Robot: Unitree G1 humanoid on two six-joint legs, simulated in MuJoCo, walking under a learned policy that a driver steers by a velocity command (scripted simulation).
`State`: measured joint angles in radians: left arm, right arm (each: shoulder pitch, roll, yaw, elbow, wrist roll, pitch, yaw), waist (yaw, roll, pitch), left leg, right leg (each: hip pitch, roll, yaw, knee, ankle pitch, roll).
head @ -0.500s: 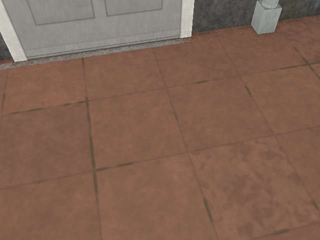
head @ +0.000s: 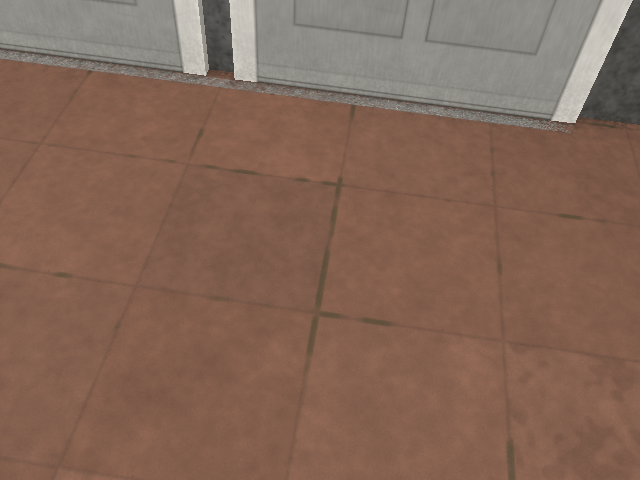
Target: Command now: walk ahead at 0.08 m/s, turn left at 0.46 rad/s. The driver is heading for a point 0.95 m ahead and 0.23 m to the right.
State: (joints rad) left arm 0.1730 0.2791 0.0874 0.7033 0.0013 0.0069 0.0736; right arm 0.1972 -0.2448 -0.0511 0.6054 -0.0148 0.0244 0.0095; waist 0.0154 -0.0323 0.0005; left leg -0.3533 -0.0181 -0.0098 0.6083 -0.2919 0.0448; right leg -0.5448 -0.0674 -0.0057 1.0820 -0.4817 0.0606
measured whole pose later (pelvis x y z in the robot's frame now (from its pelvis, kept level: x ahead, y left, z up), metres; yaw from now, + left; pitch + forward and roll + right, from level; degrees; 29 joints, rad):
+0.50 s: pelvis +0.10 -0.07 +0.00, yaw -7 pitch +4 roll +1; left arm 0.29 0.25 0.05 0.75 0.03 -0.16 -0.05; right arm 0.22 -0.23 -0.03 0.75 -0.06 -0.11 0.00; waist 0.01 0.00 -0.10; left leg -0.18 0.09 0.10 0.56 -0.42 0.00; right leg -0.41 -0.02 -0.02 0.62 -0.29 -0.06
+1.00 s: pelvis +0.36 -0.14 -0.01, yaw -23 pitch +3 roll +1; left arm 0.42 0.26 0.07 0.79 -0.02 -0.04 0.03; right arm 0.04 -0.25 -0.05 0.70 0.00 -0.13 0.00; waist 0.03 -0.02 -0.01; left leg -0.48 -0.06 0.01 0.52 -0.11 0.05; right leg -0.22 0.10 0.17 1.04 -0.48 -0.04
